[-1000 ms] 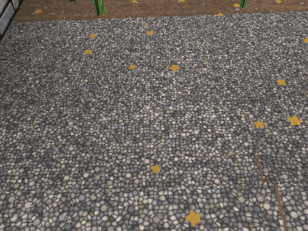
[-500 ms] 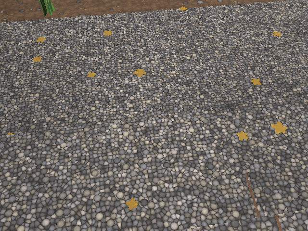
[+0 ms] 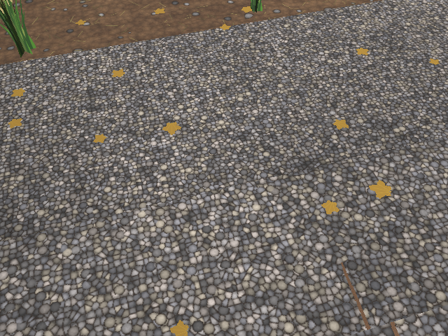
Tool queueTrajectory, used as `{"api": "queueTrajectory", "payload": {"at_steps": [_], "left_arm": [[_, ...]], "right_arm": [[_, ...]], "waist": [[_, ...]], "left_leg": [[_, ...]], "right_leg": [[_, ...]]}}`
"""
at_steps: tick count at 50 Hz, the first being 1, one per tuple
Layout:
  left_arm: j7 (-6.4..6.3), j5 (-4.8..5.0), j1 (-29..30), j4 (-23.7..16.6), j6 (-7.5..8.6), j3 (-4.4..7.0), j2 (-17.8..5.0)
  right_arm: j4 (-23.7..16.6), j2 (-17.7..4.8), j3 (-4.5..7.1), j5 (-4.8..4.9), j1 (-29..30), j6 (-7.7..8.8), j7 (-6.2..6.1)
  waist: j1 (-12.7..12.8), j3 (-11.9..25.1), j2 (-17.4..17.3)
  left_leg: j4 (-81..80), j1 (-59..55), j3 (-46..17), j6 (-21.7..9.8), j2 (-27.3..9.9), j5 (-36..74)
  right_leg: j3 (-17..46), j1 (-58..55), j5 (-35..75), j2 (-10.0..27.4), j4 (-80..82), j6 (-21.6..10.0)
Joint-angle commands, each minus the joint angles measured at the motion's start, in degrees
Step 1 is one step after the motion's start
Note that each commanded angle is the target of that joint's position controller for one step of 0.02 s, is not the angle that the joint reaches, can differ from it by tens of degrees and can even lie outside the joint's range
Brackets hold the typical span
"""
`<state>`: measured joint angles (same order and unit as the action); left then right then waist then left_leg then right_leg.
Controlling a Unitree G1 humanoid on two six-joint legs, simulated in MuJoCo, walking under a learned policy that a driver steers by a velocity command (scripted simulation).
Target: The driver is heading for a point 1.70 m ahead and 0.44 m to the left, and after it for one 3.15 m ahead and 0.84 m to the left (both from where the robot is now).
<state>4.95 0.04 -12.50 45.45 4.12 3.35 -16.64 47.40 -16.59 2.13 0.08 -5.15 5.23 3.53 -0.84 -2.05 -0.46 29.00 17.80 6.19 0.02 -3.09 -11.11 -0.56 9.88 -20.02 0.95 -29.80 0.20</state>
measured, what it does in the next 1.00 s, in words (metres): lifts its right foot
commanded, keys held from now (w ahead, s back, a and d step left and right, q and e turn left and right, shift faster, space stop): no key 0.68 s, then w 0.14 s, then no key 0.18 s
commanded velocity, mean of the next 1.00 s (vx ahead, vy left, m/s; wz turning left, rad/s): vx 0.05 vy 0.00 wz -0.01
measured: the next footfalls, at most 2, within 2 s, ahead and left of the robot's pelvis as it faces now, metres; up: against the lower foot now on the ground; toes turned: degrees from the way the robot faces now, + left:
right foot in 1.18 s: +0.21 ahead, -0.11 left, +0.00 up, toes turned -1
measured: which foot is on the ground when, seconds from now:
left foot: down 0.00-1.00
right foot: down 0.00-0.90, up 0.92-1.00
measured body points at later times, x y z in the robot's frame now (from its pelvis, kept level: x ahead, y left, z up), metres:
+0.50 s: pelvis +0.02 +0.00 +0.00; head +0.04 +0.00 +0.45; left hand +0.10 +0.30 -0.12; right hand +0.19 -0.27 -0.11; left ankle +0.05 +0.12 -0.73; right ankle -0.05 -0.12 -0.73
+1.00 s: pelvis +0.08 +0.03 +0.01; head +0.09 +0.03 +0.45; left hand +0.12 +0.31 -0.13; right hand +0.16 -0.25 -0.12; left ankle +0.05 +0.12 -0.73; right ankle -0.01 -0.10 -0.65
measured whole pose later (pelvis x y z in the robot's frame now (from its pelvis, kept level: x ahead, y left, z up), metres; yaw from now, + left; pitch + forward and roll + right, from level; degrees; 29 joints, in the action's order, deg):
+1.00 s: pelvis +0.08 +0.03 +0.01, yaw +1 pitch -3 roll +0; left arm 2.4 -3.1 -16.8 54.3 3.6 2.2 -16.7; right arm 55.8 -17.5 3.3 -3.2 -12.4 8.0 0.9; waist -1.1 -3.9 0.6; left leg 25.0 6.4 5.0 -3.1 1.5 -16.0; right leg 2.8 16.2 -33.8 0.7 -61.6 -1.4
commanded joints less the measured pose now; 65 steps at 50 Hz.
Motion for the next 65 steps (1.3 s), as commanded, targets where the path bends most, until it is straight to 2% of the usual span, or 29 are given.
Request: {"api": "queueTrajectory", "payload": {"at_steps": [1,12,34,35,36,37,38,39,41,43,44,45,46,47,48,49,50,51,52,53,54,56,57,59,60,61,62,63,65], "left_arm": [[-0.41,0.02,-1.9,-2.1,0.47,2.19,-7.8],[-1.07,-0.09,-1.7,0.0,-0.07,2.53,-9.8],[-1.21,-0.15,-3.0,4.8,-0.78,1.54,-11.3],[-1.41,-0.5,-4.7,5.6,-0.97,1.87,-12.2],[-1.9,-1.6,-6.4,6.2,-1.12,2.65,-14.2],[-2.53,-2.7,-8.4,7.0,-1.05,2.93,-14.6],[-3.22,-3.41,-10.9,7.7,-0.65,2.77,-13.5],[-3.96,-3.4,-12.1,8.1,-0.02,2.27,-11.9],[-4.76,-2.47,-9.1,7.4,0.38,0.99,-9.0],[-4.61,-2.01,-0.7,5.3,-0.27,1.25,-11.5],[-4.06,-2.6,1.2,4.9,-0.59,1.47,-12.4],[-3.14,-3.55,-1.0,4.1,-0.42,0.97,-10.3],[-2.14,-3.55,-3.6,4.7,-0.07,-0.08,-7.4],[-1.31,-2.76,0.8,2.9,0.83,-0.63,-4.6],[-1.8,-2.56,2.1,2.3,1.39,-0.56,-4.6],[-2.83,-3.03,2.2,2.9,1.37,0.4,-7.7],[-3.4,-3.55,0.7,3.4,0.92,0.52,-7.3],[-3.65,-4.44,-0.7,4.0,0.12,-0.27,-4.5],[-3.41,-4.46,-2.2,5.1,-0.74,-0.53,-2.9],[-2.47,-3.85,-4.1,6.1,-1.54,-0.64,-2.2],[-1.43,-2.58,-3.6,6.2,-1.87,-0.77,-2.0],[-0.3,-1.22,-4.0,6.3,-1.88,-0.65,-3.7],[-0.68,-1.25,-3.6,6.1,-1.28,-0.51,-4.7],[-1.97,-2.3,-3.1,6.2,0.5,0.11,-7.0],[-2.61,-1.34,-0.6,4.9,1.44,0.4,-9.3],[-2.2,0.18,4.8,3.5,2.06,-0.14,-10.2],[-1.31,0.25,8.4,3.3,2.15,-0.96,-7.8],[-0.44,0.38,8.9,4.2,1.88,-1.04,-7.4],[0.38,0.27,8.2,4.7,1.46,-0.38,-8.9]], "right_arm": [[-3.3,-7.3,1.84,0.06,2.8,0.85,-0.06],[-1.1,-8.5,2.35,-0.08,5.2,0.7,-0.04],[5.8,-10.2,2.36,-0.23,6.3,0.3,-0.28],[6.5,-11.1,2.73,-0.56,4.9,0.09,-0.46],[6.8,-12.9,3.57,-1.5,4.0,0.02,-0.89],[6.9,-13.0,3.94,-2.3,3.8,0.15,-1.4],[6.5,-11.4,3.68,-2.85,5.3,0.37,-1.89],[5.9,-8.5,3.02,-3.08,7.2,0.63,-2.25],[4.6,-4.9,1.9,-2.65,8.2,1.14,-2.68],[4.9,-5.2,1.81,-1.4,5.4,1.74,-2.58],[5.4,-7.0,2.37,-1.25,1.9,2.13,-2.34],[7.1,-11.4,3.19,-1.13,-5.0,2.39,-2.68],[10.0,-16.4,4.63,-2.74,-20.6,2.33,-2.72],[11.2,-15.9,4.38,-4.77,-27.5,3.33,-2.45],[11.3,-14.0,4.13,-5.02,-23.9,3.64,-2.77],[9.5,-10.3,3.19,-3.77,-18.2,3.0,-3.15],[7.6,-7.8,2.22,-2.31,-12.9,2.32,-3.32],[6.0,-6.8,1.65,-1.68,-9.9,1.77,-3.35],[4.8,-5.4,0.88,-1.51,-7.3,1.49,-2.96],[3.6,-5.5,0.59,-1.06,-4.1,1.68,-2.58],[2.6,-7.4,0.97,-0.81,-2.0,1.99,-1.94],[2.7,-11.2,2.06,-1.22,-1.8,2.14,-0.03],[3.2,-11.4,2.3,-1.45,-2.5,2.05,0.88],[3.7,-8.1,1.43,-1.19,-4.4,1.08,2.41],[3.8,-6.5,1.29,-0.44,-7.3,0.47,2.44],[4.9,-4.9,1.29,-0.14,-15.8,0.02,1.6],[4.9,-5.0,1.14,0.24,-15.9,-0.72,0.66],[4.0,-5.6,1.18,-0.18,-13.5,-1.77,0.03],[4.1,-7.9,1.61,-0.4,-13.3,-2.66,-0.32]], "waist": [[0.5,5.0,0.6],[0.5,4.5,0.3],[0.6,2.2,0.5],[0.8,1.9,0.8],[1.2,-0.8,2.4],[2.0,-4.2,4.5],[3.6,-6.7,6.5],[4.7,-7.9,8.4],[3.7,-8.4,8.6],[-0.6,-6.3,5.8],[-3.1,-3.0,4.0],[-3.3,4.8,-3.9],[-8.7,9.8,-11.2],[-11.4,3.2,-8.4],[-8.2,-2.5,-4.5],[-5.4,-2.1,-1.6],[-1.8,-1.2,-1.4],[1.0,-1.7,-2.4],[3.6,-1.9,-1.8],[5.8,-2.1,-1.9],[6.4,-1.5,-3.3],[6.8,-1.6,-4.0],[6.3,-1.7,-3.7],[5.4,0.5,-0.6],[2.8,2.4,1.9],[-3.1,5.3,5.8],[-3.9,3.9,6.3],[-3.3,1.9,5.4],[-2.1,2.1,3.3]], "left_leg": [[-1.2,-9.5,-3.1,-1.8,-2.0,15.1],[-0.3,-11.7,-2.9,-1.7,-1.6,15.3],[-1.4,-12.1,-3.0,-1.8,-0.7,12.4],[-1.8,-11.9,-2.8,-2.2,-0.2,5.3],[-1.4,-9.4,-2.2,-3.2,0.8,-7.9],[-0.9,-4.7,-2.5,-4.1,1.3,-16.9],[1.2,1.5,-2.9,-4.7,1.8,-18.8],[4.2,6.4,-2.0,-4.9,2.6,-15.1],[4.2,8.0,-3.0,-6.3,1.8,-10.5],[-2.9,-6.8,-0.2,-6.2,3.8,-3.6],[-3.4,-13.8,-0.1,-6.1,4.2,3.3],[-1.0,-27.1,-9.1,-11.0,-1.0,20.9],[-6.0,-39.6,-26.7,-20.8,-13.8,41.2],[-11.0,-39.5,-32.5,-23.2,-20.4,46.7],[-11.8,-34.6,-27.9,-21.4,-21.6,42.0],[-12.6,-29.4,-23.1,-19.8,-19.7,40.3],[-13.9,-24.5,-18.9,-18.0,-16.9,39.4],[-16.2,-19.0,-15.5,-15.8,-13.9,37.3],[-18.1,-13.7,-11.8,-12.9,-10.3,34.2],[-18.3,-7.8,-7.5,-10.3,-6.6,31.4],[-17.9,-3.2,-5.6,-9.3,-4.5,30.1],[-14.6,0.3,-6.7,-10.3,-5.3,25.2],[-12.6,0.5,-7.9,-10.9,-6.0,22.1],[-8.4,-2.2,-10.2,-9.5,-5.7,18.5],[-6.4,-4.8,-9.1,-6.7,-3.2,12.3],[-5.3,-7.3,-6.1,-2.8,0.8,6.0],[-5.7,-9.2,-4.0,-0.6,2.4,0.0],[-6.3,-10.3,-3.7,0.2,2.1,-1.4],[-6.5,-8.7,-4.3,-0.6,1.3,-0.7]], "right_leg": [[2.5,4.3,13.1,2.4,5.3,-2.4],[1.5,3.6,14.1,2.0,5.7,-1.7],[0.5,2.1,12.4,2.0,7.2,-1.6],[1.2,2.1,5.3,2.4,8.8,-2.6],[3.2,2.9,-6.4,3.5,11.1,-5.4],[7.2,2.5,-15.5,6.0,13.8,-8.6],[12.3,-0.8,-19.5,9.6,16.3,-11.9],[16.9,-5.7,-19.4,13.7,18.5,-14.4],[19.8,-10.3,-14.1,18.3,19.6,-15.7],[12.0,-2.7,-1.6,13.6,14.8,-12.6],[6.7,0.1,9.2,8.8,6.6,-10.4],[-1.0,7.1,14.0,0.7,-8.1,-4.4],[-1.1,18.2,-11.5,-4.9,-28.2,0.0],[7.5,30.5,-22.8,-4.2,-38.2,-0.9],[9.7,33.8,-19.1,0.5,-41.4,-1.8],[6.7,30.7,-16.4,3.0,-40.4,-2.1],[5.4,25.8,-14.2,4.4,-35.9,-2.0],[4.7,19.9,-10.2,5.5,-31.1,-1.1],[3.5,13.4,-5.0,5.7,-25.7,0.3],[0.7,6.3,-0.2,4.9,-18.5,2.0],[-1.0,0.9,4.9,3.6,-14.2,3.3],[-1.8,-3.5,13.4,2.2,-7.0,3.6],[-1.8,-4.0,16.0,1.9,-4.2,2.9],[-0.7,-5.5,22.7,2.9,0.3,0.3],[1.6,-5.6,31.5,5.0,2.6,-2.7],[6.0,-6.5,36.4,8.3,3.8,-7.8],[6.3,-2.2,29.0,7.7,4.4,-7.9],[6.0,1.4,23.8,6.2,5.7,-5.8],[4.6,-0.9,22.1,4.6,4.7,-4.4]]}}
Velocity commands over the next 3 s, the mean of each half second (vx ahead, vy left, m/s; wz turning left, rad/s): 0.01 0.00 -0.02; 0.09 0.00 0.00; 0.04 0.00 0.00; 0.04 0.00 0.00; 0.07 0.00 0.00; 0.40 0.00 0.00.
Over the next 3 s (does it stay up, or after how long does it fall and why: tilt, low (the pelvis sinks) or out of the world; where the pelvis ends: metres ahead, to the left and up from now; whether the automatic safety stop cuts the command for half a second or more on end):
stays up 0.33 -0.01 -0.05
